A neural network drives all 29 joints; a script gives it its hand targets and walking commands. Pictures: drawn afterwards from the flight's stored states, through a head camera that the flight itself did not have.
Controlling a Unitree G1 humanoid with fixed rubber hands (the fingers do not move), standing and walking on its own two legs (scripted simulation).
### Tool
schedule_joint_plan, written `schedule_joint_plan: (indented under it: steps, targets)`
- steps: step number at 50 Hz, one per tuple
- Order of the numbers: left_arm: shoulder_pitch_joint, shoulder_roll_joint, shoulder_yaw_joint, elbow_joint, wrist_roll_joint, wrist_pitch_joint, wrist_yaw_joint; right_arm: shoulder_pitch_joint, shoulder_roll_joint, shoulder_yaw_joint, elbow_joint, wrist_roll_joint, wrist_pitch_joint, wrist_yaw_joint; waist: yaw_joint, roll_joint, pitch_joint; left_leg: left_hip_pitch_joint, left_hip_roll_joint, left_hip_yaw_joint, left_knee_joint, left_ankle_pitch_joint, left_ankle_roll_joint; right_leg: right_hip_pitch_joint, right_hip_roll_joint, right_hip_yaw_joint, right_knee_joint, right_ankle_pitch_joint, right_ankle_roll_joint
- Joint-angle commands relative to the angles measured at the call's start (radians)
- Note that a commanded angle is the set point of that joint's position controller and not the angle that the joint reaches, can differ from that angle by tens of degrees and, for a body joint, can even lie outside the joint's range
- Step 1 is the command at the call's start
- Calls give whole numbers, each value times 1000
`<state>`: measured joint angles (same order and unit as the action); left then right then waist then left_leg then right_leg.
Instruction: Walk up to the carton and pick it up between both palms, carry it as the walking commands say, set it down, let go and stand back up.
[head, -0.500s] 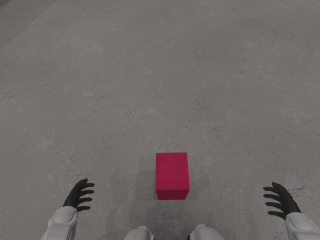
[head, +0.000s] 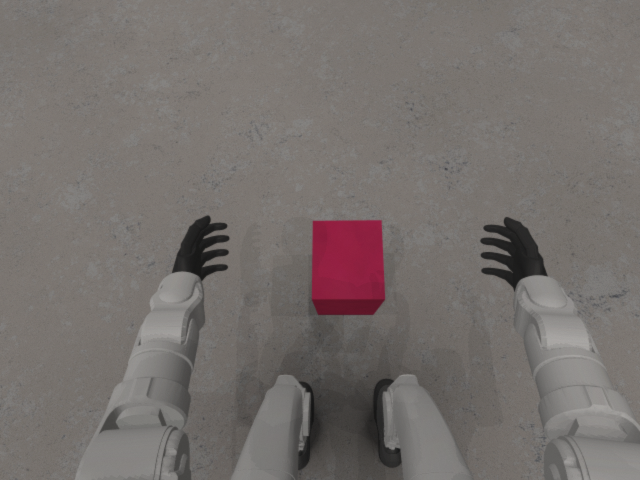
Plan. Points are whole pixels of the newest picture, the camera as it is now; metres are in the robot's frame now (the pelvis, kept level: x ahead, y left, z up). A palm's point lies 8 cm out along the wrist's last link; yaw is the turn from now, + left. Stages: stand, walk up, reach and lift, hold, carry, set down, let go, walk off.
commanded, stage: reach and lift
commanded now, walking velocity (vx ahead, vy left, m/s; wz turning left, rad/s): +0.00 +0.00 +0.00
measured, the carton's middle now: (346, 272) +0.47 -0.01 -0.55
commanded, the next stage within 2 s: none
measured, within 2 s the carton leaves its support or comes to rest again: neither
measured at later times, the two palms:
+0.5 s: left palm (246, 214) +0.47 +0.16 -0.15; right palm (460, 209) +0.47 -0.17 -0.15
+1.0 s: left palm (260, 248) +0.45 +0.16 -0.29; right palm (437, 245) +0.46 -0.17 -0.29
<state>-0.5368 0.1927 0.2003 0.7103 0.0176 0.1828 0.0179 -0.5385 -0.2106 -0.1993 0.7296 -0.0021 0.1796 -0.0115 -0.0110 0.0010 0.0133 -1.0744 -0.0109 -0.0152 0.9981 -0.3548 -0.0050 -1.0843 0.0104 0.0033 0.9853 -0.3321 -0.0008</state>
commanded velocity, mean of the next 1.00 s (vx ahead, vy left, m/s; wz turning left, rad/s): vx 0.00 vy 0.00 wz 0.00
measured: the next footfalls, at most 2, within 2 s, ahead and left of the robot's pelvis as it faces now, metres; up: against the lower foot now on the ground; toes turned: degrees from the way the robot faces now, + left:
none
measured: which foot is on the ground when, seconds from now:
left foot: down 0.00-1.00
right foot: down 0.00-1.00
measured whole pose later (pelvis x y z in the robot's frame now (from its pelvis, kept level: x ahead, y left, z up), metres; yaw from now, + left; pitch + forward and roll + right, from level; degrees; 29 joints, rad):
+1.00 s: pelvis -0.03 +0.00 -0.15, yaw +0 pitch +49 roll +0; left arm -1.00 0.12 0.27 0.82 0.03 0.05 0.14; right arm -1.02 -0.16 -0.29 0.86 -0.01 0.04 -0.09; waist 0.00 0.00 -0.08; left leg -1.93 -0.05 -0.04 1.56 -0.48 -0.02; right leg -1.94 0.04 0.03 1.54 -0.45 0.02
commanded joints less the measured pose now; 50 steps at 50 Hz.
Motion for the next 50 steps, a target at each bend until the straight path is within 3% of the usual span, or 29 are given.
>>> schedule_joint_plan:
  steps: [1, 8, 13, 19, 24, 27, 33, 39, 50]
  targets:
    - [-256, 94, 31, -72, 5, -4, 20, -275, -126, -41, -66, 2, -8, -5, 7, 13, -627, 243, -39, 30, -103, 77, -38, 269, 41, -32, -89, 84, 32]
    - [-469, 55, 54, -9, 8, -30, 45, -486, -95, -77, 19, -12, -33, -9, 10, -1, -723, 155, -47, 34, -76, 53, -35, 202, 49, -33, -62, 60, 29]
    - [-583, 28, 79, 10, 35, -66, 61, -595, -71, -117, 36, -50, -69, -24, 5, -4, -829, 132, -62, 35, -51, 111, -41, 178, 62, -31, -37, 112, 30]
    - [-645, -9, 117, 23, 72, -114, 76, -677, -26, -145, 38, -81, -115, -44, 12, -10, -955, 90, -81, 40, -5, 264, -46, 181, 76, -21, 5, 275, 38]
    - [-575, -55, 145, 3, 102, -150, 81, -595, 23, -158, 13, -107, -149, -53, -2, -17, -1075, 63, -91, 37, 22, 446, -53, 242, 81, -10, 36, 506, 39]
    - [-543, -71, 154, -36, 116, -165, 80, -562, 42, -156, -29, -116, -164, -49, 2, -13, -1093, 47, -92, 31, 30, 503, -53, 244, 79, -1, 43, 564, 37]
    - [-556, -100, 149, -12, 125, -183, 80, -574, 74, -158, -8, -120, -181, -38, -4, -9, -957, -110, -89, 21, 91, 409, -51, 25, 76, -2, 89, 434, 42]
    - [-573, -79, 150, 46, 112, -181, 89, -588, 56, -153, 59, -100, -178, -49, 5, -3, -963, -252, -99, 34, 241, 278, -55, -158, 81, -15, 244, 295, 46]
    - [-701, -4, 37, -12, -22, -143, 136, -720, -53, -65, 14, 24, -150, -92, 3, 14, -1170, -290, -97, 54, 509, 194, -68, -291, 98, -53, 511, 174, 46]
